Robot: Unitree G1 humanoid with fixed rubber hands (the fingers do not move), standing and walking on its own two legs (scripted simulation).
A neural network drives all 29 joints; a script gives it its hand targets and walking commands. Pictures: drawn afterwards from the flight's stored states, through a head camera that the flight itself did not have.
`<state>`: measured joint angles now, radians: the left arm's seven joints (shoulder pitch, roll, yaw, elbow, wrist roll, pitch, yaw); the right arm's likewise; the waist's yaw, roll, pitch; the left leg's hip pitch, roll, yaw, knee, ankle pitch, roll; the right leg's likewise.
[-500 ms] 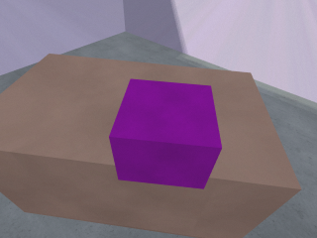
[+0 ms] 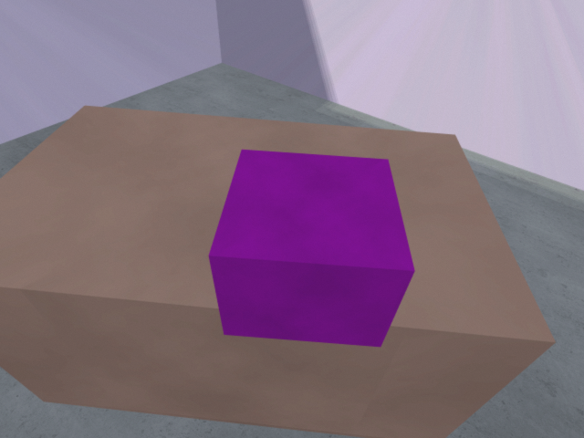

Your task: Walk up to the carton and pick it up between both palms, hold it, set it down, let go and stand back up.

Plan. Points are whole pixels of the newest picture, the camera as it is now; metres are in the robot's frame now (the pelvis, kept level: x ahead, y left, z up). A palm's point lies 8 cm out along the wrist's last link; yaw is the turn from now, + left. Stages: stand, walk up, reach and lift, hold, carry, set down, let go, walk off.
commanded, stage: stand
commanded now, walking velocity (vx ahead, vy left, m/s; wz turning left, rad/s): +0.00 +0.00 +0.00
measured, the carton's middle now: (308, 244) +0.48 -0.03 +0.00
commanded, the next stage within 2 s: none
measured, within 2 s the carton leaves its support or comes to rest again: neither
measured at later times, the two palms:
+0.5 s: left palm out of the picture -0.03 +0.22 -0.15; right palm out of the picture -0.04 -0.20 -0.15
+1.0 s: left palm out of the picture -0.03 +0.22 -0.15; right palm out of the picture -0.04 -0.19 -0.15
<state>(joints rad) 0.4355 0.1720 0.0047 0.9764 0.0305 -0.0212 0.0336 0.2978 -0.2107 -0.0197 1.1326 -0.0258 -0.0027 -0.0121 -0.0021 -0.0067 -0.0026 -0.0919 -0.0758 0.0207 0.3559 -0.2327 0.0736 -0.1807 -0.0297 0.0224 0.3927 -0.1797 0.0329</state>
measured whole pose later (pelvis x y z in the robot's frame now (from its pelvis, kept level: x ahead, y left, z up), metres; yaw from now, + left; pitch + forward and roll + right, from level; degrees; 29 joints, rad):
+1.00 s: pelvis +0.02 +0.01 +0.00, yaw -1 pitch -2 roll +0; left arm 0.34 0.12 -0.02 1.21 0.01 0.00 0.05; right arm 0.39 -0.13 0.01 1.15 -0.02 -0.02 -0.04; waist 0.00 -0.01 0.02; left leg -0.07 -0.09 0.04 0.36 -0.26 0.09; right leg -0.18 -0.04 0.04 0.42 -0.22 0.05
